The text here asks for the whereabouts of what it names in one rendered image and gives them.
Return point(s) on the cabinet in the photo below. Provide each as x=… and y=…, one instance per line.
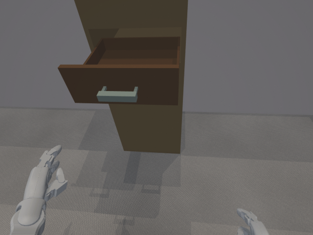
x=141, y=128

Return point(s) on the handle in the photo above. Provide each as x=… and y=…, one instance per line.
x=117, y=96

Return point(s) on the left robot hand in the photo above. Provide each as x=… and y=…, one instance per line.
x=41, y=174

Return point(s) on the robot left forearm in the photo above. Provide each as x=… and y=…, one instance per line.
x=29, y=218

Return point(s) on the right robot hand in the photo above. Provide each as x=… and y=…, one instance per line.
x=256, y=227

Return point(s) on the drawer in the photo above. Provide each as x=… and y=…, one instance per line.
x=121, y=64

